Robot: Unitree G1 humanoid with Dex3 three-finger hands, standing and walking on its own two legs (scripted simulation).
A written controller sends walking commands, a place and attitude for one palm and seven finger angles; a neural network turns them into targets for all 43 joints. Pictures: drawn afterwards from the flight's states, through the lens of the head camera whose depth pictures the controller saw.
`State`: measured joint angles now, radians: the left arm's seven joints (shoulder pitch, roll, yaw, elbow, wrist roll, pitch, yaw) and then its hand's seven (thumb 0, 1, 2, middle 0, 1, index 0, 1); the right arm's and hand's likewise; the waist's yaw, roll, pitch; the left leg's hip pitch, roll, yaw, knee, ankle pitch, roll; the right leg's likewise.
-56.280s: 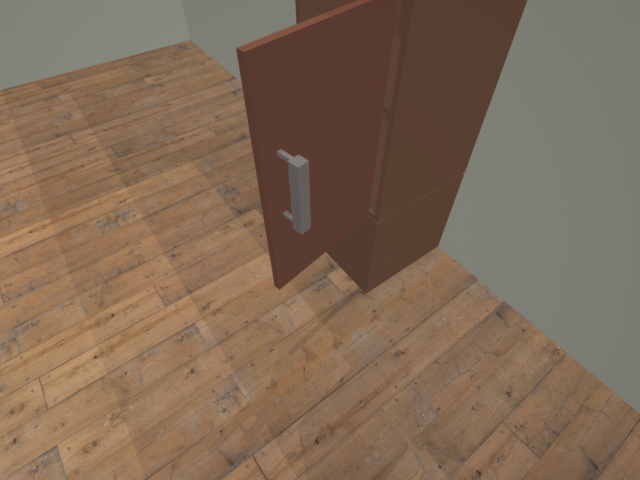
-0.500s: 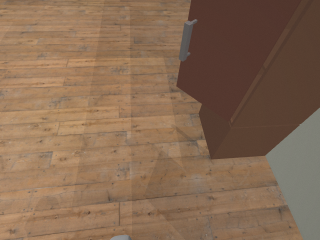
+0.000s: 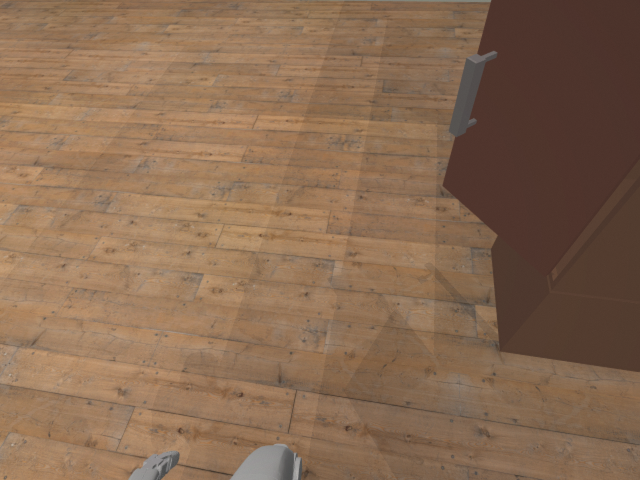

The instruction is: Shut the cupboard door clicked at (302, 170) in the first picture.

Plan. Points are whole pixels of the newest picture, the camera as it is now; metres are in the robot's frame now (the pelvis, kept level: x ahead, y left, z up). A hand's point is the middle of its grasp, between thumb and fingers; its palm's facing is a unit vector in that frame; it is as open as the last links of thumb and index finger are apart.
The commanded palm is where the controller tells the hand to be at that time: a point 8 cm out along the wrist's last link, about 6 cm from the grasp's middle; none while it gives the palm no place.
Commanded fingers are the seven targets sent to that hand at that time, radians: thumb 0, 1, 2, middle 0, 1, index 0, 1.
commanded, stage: walk to a spot facing it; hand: left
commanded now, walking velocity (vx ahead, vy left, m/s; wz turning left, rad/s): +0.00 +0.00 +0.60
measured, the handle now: (473, 94) +0.83 -0.31 -0.02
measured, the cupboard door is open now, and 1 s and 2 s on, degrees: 41 41 41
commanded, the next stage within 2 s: turn to face it in 1.28 s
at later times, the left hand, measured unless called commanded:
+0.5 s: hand out of the picture +0.02 +0.25 -0.16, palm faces +0.32 -0.91 -0.25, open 7.4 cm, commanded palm none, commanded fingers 0.00 0.90 0.90 -0.20 -0.30 -0.20 -0.30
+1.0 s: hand out of the picture +0.02 +0.20 -0.18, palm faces +0.65 -0.73 -0.20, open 7.4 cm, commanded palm none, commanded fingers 0.00 0.90 0.90 -0.20 -0.30 -0.20 -0.30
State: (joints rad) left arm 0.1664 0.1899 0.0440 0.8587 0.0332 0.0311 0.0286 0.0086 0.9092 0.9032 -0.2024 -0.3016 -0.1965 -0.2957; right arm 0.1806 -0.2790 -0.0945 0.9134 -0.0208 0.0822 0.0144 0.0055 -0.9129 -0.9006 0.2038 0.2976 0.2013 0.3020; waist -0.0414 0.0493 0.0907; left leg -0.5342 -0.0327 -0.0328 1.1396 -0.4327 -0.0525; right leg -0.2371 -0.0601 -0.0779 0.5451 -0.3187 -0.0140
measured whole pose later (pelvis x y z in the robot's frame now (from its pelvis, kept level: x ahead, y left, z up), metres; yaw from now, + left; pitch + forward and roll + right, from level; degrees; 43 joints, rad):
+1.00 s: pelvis +0.16 +0.07 -0.01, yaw +39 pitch +2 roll +0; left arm 0.37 0.17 0.05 0.97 0.04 -0.05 0.00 0.01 0.91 0.90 -0.20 -0.30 -0.20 -0.30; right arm 0.12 -0.23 -0.05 0.90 -0.03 0.04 0.06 0.01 -0.91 -0.90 0.20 0.30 0.20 0.30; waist 0.02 -0.02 0.12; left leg -0.53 0.06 0.12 0.75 -0.30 0.02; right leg 0.02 -0.14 -0.36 0.41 -0.42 0.08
